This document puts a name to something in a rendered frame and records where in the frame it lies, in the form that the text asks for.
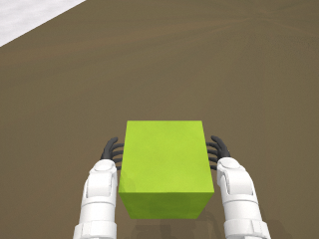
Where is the carton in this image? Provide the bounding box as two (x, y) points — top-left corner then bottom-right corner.
(119, 120), (214, 219)

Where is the right robot forearm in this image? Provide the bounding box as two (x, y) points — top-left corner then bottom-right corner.
(216, 157), (271, 239)

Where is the robot left hand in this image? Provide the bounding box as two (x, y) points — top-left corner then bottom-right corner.
(100, 136), (125, 170)

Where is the robot right hand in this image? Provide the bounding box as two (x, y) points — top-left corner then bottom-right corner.
(205, 135), (231, 170)

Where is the left robot forearm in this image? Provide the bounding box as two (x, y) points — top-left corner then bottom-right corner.
(73, 159), (118, 239)

